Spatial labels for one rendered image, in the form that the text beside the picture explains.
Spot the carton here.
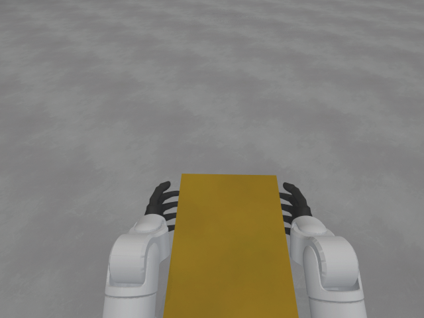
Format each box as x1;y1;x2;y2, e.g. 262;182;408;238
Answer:
163;174;299;318

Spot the right robot hand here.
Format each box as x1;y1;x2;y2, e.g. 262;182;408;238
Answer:
279;182;312;235

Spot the right robot forearm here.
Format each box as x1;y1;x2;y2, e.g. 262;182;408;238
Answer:
290;216;367;318

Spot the left robot forearm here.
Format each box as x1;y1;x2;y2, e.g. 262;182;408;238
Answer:
103;214;170;318

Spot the left robot hand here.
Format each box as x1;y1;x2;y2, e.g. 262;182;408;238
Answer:
144;181;180;232

